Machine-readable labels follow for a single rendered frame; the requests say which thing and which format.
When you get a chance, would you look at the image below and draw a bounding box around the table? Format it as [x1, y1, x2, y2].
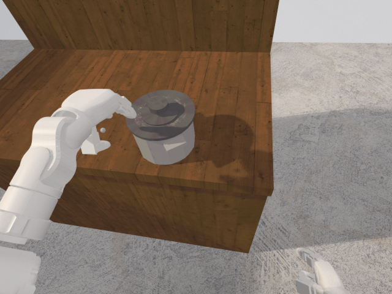
[0, 0, 279, 253]

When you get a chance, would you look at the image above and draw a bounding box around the left robot upper arm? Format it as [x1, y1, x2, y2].
[0, 246, 41, 294]

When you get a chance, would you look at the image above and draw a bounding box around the left robot hand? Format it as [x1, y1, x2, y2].
[61, 89, 137, 155]

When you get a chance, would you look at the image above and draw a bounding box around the right robot hand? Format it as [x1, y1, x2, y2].
[295, 248, 344, 294]

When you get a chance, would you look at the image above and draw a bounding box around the lid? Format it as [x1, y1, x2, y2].
[126, 90, 195, 141]

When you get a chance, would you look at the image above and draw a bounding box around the knob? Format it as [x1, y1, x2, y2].
[148, 97, 169, 115]

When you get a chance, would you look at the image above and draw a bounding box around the pot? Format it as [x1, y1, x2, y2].
[133, 122, 195, 165]

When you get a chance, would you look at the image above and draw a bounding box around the robot left forearm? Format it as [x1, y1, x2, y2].
[0, 107, 92, 244]

